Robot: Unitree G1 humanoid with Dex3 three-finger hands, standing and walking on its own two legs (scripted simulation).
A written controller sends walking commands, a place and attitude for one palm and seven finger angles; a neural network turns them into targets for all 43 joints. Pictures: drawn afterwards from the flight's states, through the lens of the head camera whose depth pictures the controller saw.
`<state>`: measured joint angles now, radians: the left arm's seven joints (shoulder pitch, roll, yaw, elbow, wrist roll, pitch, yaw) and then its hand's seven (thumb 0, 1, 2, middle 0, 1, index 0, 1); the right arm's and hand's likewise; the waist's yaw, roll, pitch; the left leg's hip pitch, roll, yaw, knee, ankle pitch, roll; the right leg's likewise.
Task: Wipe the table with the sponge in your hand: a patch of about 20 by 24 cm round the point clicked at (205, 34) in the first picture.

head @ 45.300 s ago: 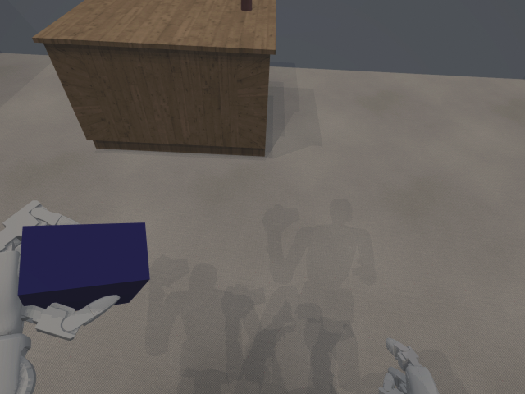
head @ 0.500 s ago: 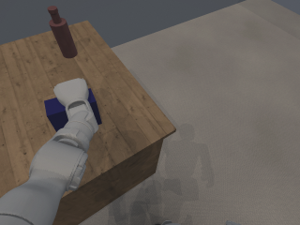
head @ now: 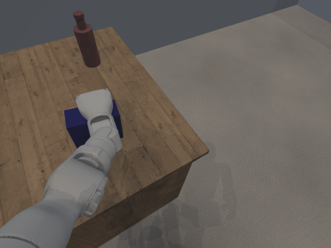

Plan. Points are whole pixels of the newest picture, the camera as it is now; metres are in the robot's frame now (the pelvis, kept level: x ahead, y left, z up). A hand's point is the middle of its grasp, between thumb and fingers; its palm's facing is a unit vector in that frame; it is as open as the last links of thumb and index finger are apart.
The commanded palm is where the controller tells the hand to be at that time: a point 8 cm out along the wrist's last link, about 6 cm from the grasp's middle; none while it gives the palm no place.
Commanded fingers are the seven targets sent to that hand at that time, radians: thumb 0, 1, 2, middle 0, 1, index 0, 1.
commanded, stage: wipe back along the third lane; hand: left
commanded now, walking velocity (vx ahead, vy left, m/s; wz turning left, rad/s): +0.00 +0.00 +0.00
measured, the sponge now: (97, 128) +0.45 +0.19 -0.04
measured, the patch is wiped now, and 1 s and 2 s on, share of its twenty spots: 1.00 1.00 1.00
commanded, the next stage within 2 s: slide back across to the middle lane in 1.58 s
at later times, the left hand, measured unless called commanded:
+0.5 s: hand (110, 133) +0.41 +0.14 +0.01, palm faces -0.06 -0.03 -1.00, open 10.1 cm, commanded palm +0.37 +0.12 +0.04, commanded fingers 0.00 0.10 1.30 -1.20 -1.60 -1.20 -1.60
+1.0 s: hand (118, 149) +0.36 +0.11 +0.01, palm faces -0.07 -0.03 -1.00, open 10.1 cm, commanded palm +0.32 +0.10 +0.04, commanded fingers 0.00 0.10 1.30 -1.20 -1.60 -1.20 -1.60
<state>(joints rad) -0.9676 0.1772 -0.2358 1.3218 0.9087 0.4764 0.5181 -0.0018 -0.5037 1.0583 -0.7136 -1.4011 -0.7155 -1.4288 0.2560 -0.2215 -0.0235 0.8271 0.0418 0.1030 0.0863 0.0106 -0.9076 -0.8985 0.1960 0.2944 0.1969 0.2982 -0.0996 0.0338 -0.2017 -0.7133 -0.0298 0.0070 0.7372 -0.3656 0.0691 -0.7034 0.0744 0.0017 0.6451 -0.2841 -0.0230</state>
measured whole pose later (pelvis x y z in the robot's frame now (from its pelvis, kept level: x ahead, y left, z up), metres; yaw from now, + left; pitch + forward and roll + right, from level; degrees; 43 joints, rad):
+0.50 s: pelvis +0.02 -0.01 +0.01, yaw +2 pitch +13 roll -2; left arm -0.74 0.00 -0.38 1.13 0.92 0.52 0.52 -0.01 -0.48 1.05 -0.70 -1.41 -0.70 -1.44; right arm 0.05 -0.20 -0.03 0.79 0.04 0.23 0.10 0.01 -0.91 -0.90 0.19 0.29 0.20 0.30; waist 0.02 0.02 -0.19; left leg -0.52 -0.04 -0.02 0.65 -0.36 0.05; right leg -0.52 0.06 -0.02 0.59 -0.30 -0.04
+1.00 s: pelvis -0.01 -0.04 +0.02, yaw +1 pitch +9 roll +0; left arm -0.61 0.03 -0.37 1.05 0.90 0.52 0.52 -0.01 -0.48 1.05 -0.70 -1.40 -0.70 -1.43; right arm 0.11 -0.22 -0.03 0.80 0.06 0.23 0.05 0.01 -0.91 -0.90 0.19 0.29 0.19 0.30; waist 0.01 0.03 -0.16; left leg -0.43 -0.02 -0.01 0.57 -0.29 0.02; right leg -0.45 0.08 -0.01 0.54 -0.25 -0.08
